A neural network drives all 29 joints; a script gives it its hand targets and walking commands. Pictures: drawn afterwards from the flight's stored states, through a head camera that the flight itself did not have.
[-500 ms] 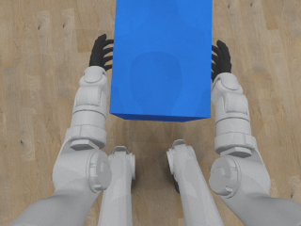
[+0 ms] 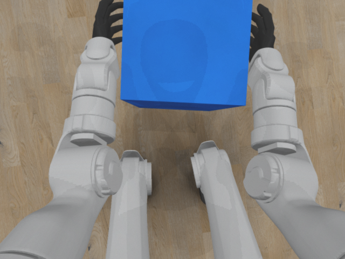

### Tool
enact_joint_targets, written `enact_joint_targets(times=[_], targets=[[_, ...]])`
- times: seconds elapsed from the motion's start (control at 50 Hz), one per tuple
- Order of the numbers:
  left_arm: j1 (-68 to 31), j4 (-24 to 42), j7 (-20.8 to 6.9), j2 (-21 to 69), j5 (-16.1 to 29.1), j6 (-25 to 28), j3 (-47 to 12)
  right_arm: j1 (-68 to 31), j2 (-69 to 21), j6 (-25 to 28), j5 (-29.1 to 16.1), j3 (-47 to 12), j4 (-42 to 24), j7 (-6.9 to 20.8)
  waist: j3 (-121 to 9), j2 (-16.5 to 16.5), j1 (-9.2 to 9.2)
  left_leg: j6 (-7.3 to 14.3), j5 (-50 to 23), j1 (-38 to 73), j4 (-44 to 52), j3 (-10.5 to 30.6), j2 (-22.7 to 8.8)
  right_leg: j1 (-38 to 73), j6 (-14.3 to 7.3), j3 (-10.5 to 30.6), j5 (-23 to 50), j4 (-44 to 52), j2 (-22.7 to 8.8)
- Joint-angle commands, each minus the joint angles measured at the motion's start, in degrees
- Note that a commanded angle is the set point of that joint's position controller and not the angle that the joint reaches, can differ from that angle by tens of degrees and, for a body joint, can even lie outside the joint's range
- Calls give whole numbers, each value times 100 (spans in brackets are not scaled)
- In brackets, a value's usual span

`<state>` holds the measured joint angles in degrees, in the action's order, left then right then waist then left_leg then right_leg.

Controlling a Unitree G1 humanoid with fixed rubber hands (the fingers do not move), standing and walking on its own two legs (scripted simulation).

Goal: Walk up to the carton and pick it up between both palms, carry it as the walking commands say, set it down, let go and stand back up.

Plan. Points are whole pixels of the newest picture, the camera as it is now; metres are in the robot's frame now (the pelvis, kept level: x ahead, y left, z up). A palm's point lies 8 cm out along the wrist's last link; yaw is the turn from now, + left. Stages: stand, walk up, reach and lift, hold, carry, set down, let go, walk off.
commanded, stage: set down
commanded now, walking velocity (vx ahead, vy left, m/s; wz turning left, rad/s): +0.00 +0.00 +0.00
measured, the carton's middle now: (180, 46) +0.54 -0.05 -0.19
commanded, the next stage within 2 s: none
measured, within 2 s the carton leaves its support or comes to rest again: rests again in 1.22 s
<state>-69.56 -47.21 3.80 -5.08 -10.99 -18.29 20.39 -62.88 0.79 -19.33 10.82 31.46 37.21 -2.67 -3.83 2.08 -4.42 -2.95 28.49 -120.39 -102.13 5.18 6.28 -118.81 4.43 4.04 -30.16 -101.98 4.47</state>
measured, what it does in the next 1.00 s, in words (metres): lowers itself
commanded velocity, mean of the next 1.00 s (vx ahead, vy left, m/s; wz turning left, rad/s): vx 0.00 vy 0.00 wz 0.00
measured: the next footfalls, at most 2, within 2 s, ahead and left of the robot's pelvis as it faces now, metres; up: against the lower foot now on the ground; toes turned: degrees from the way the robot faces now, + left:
none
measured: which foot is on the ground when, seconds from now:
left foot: down 0.00-1.00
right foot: down 0.00-1.00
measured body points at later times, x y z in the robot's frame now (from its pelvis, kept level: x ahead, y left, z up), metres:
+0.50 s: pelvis +0.00 +0.00 -0.05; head +0.35 -0.01 +0.22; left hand +0.57 +0.10 -0.20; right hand +0.52 -0.20 -0.20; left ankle +0.10 +0.12 -0.45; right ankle +0.10 -0.14 -0.45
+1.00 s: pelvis +0.00 +0.00 -0.08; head +0.36 -0.01 +0.18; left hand +0.58 +0.10 -0.24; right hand +0.53 -0.20 -0.23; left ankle +0.10 +0.12 -0.45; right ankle +0.10 -0.14 -0.45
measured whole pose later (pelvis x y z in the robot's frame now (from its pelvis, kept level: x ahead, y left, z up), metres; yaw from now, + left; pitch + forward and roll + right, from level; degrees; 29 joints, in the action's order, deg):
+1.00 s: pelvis +0.00 +0.00 -0.08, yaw +0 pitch +43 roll -1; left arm -83.9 -55.8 6.0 -13.2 -3.8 -15.6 13.1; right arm -75.5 7.0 -16.8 4.6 26.6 43.8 -6.4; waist 11.4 1.0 -4.5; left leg -4.1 32.4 -130.0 -119.3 4.9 6.8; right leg -128.7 5.1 3.7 -33.8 -119.2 6.3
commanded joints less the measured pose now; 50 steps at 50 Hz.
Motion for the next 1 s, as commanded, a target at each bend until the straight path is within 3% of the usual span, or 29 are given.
enact_joint_targets(times=[0.0, 0.56, 0.72, 0.98], targets=[[-3442, 109, -1068, 5560, 697, 190, -2320, -4187, -5017, 167, -825, -2980, -74, 1335, -6500, 342, -294, 137, -1492, 3812, 627, -836, 397, 3007, -99, -1009, 1792, 704, 422], [-4431, -37, -1127, 4704, 1178, 384, -2517, -5187, -4298, 382, -1243, -3152, -2, 1243, -6080, 235, -280, 213, -1668, 3166, -653, -927, 283, 2724, -95, -1027, 1967, -474, 353], [-4721, 267, -1069, 4832, 1569, 442, -2947, -5491, -4365, 432, -1586, -3504, -323, 1193, -6862, 288, -341, 207, -2125, 3602, -961, -926, 293, 3034, -85, -1071, 2453, -778, 359], [-4537, -310, -1161, 4688, 1263, 490, -2472, -5318, -4367, 442, -1319, -3129, 194, 1271, -5534, 225, -243, 246, -1571, 2794, -1010, -941, 279, 2396, -92, -1020, 1908, -820, 358]])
